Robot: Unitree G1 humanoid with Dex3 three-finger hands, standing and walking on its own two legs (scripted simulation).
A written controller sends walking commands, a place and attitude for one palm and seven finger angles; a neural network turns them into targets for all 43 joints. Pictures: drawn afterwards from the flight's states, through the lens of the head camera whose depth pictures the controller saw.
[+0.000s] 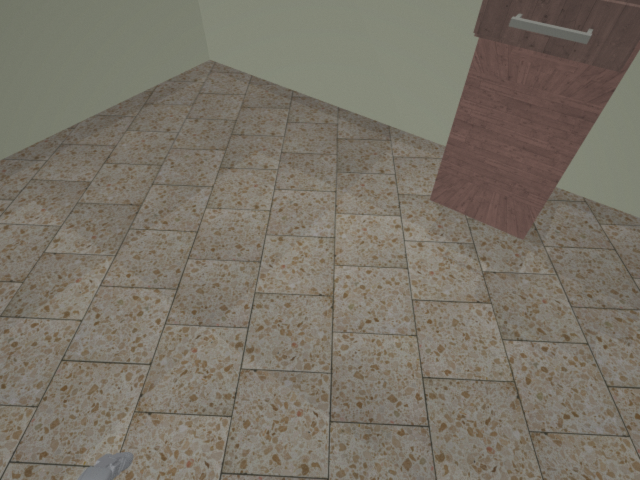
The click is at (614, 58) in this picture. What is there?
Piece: drawer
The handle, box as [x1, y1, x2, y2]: [509, 13, 592, 43]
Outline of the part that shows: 509,23 509,26 583,43 587,42 592,30 589,29 586,32 582,32 523,19 520,17 522,14 519,13 515,17 513,16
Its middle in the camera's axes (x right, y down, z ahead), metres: +0.58 -0.54 +0.98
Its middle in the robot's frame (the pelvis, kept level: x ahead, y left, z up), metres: +1.13 -0.53 +0.11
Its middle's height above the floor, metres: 0.88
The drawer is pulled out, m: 0.19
